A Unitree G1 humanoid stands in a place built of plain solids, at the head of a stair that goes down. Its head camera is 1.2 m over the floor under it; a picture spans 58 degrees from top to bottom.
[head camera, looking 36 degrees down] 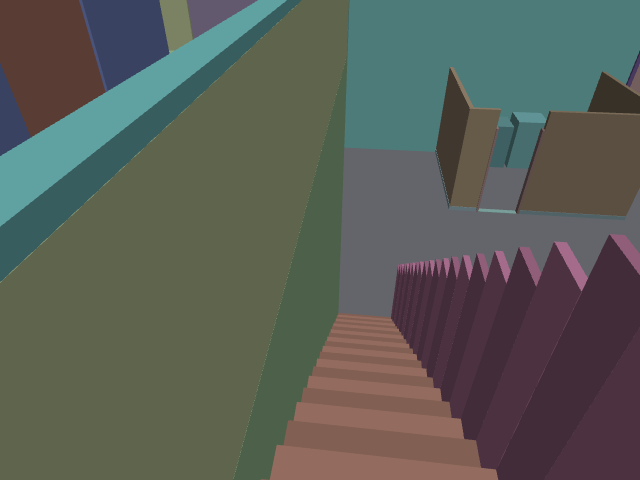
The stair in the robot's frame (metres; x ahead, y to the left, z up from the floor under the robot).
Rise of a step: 0.19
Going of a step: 0.23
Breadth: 0.90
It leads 7 degrees to the right of straight ahead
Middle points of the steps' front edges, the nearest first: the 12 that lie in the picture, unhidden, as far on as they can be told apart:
0.92 -0.26 -0.58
1.15 -0.29 -0.77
1.38 -0.32 -0.96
1.61 -0.34 -1.15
1.84 -0.37 -1.35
2.07 -0.40 -1.54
2.30 -0.42 -1.73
2.53 -0.45 -1.92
2.76 -0.48 -2.12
2.99 -0.50 -2.31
3.22 -0.53 -2.50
3.45 -0.56 -2.70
